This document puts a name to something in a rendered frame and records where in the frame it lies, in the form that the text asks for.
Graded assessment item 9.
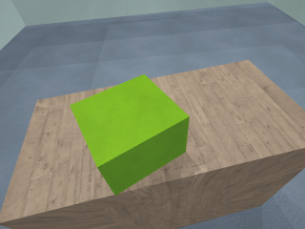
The pedestal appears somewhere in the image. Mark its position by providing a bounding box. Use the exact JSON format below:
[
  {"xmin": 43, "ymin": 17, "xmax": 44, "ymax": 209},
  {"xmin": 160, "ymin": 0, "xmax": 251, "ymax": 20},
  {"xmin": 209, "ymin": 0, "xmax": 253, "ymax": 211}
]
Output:
[{"xmin": 0, "ymin": 59, "xmax": 305, "ymax": 229}]

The carton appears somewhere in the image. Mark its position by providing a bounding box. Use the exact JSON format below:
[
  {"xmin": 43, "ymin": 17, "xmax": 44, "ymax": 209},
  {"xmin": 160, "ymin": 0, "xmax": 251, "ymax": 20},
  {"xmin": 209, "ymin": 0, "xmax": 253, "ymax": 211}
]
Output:
[{"xmin": 70, "ymin": 74, "xmax": 190, "ymax": 195}]

